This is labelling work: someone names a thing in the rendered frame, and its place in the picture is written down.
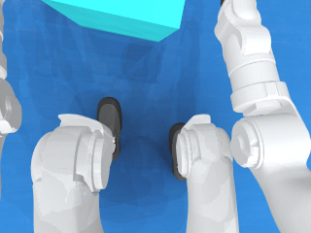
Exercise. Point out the carton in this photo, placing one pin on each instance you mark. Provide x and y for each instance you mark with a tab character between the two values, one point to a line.
151	20

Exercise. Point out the robot left shin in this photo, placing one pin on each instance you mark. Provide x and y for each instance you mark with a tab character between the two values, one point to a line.
68	120

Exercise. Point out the right robot upper arm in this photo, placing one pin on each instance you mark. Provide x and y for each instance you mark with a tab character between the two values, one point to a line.
275	148

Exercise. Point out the left robot foot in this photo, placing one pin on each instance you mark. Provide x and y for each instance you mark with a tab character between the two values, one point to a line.
109	113

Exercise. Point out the robot right forearm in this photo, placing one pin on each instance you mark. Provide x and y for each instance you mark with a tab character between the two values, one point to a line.
250	62

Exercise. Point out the left robot upper arm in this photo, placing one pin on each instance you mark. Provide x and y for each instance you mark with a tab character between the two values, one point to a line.
10	114

